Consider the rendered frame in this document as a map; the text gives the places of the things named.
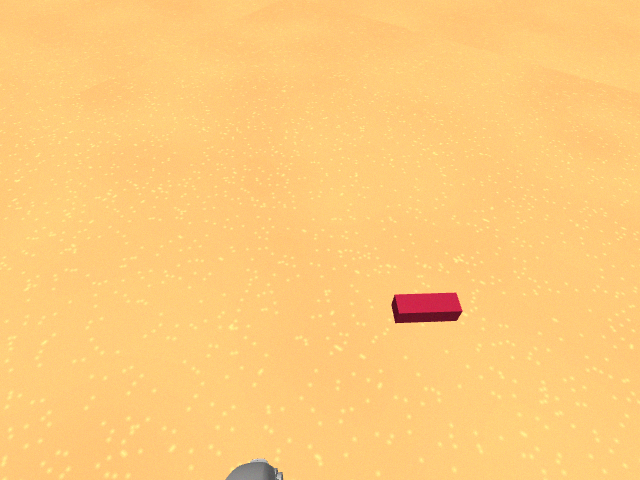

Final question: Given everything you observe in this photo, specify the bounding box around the carton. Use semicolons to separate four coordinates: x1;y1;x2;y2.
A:
391;293;462;323

